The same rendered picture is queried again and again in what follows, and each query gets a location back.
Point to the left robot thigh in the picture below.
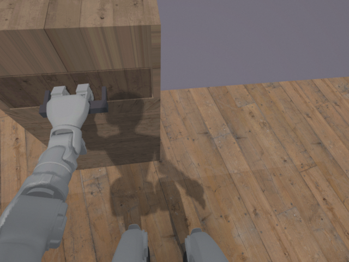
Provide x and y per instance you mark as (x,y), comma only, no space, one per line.
(132,247)

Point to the cabinet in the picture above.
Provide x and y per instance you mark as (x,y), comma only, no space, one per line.
(54,36)

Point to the robot left hand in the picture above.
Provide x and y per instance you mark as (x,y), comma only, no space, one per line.
(66,109)

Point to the handle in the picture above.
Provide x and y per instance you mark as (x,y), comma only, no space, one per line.
(96,106)

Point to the left robot upper arm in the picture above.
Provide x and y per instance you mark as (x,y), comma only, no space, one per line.
(33,226)

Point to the drawer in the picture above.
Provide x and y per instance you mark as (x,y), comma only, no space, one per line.
(21,91)

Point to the left robot forearm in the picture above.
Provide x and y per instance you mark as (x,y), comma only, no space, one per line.
(54,170)

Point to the right robot shin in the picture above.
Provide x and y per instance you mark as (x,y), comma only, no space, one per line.
(195,230)

